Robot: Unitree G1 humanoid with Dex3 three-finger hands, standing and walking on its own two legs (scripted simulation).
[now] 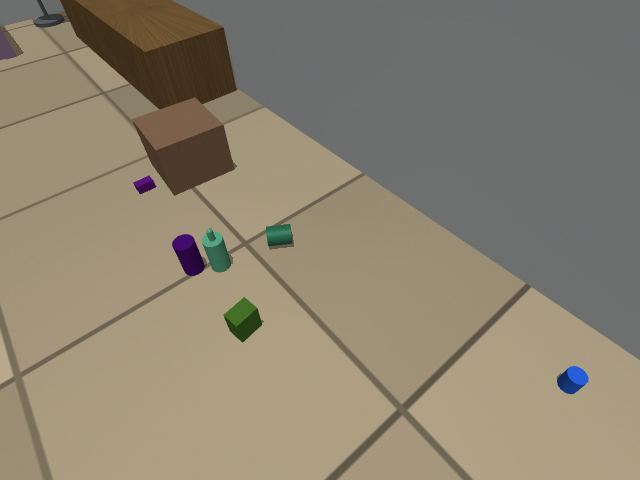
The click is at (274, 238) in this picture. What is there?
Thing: lying can
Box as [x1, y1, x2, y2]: [266, 224, 292, 245]
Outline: 289,224 266,227 268,245 292,243
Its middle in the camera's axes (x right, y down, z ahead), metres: -0.17 +0.00 +1.65
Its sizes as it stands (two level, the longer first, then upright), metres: 0.102 0.084 0.084
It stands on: the floor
